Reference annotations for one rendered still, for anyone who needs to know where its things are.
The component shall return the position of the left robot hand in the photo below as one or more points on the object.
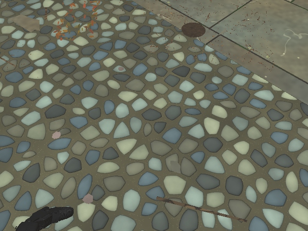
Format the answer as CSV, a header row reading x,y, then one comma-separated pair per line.
x,y
44,217

